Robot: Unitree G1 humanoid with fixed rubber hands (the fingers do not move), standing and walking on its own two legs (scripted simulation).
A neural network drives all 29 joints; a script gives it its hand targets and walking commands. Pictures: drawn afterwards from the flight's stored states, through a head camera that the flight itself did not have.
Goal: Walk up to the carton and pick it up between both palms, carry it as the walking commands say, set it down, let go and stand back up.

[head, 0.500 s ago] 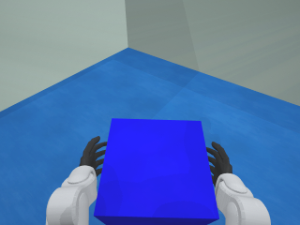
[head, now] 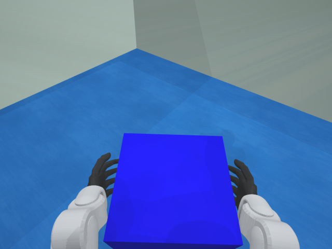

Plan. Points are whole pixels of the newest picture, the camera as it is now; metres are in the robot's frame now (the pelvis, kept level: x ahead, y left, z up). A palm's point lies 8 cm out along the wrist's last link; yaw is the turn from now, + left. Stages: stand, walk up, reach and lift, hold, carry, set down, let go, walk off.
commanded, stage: carry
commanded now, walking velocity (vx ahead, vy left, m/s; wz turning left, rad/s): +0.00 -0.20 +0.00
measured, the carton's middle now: (170, 201) +0.24 +0.00 +0.03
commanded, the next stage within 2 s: none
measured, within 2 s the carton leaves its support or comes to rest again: neither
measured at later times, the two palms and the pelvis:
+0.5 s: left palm (166, 221) +0.18 +0.01 +0.08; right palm (325, 222) +0.19 -0.29 +0.09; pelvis -0.04 -0.15 +0.00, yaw +1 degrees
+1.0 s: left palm out of the picture +0.14 -0.14 +0.08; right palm out of the picture +0.16 -0.44 +0.09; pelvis -0.08 -0.31 -0.01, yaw +2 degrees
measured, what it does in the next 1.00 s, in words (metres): steps to the right: right foot, then left foot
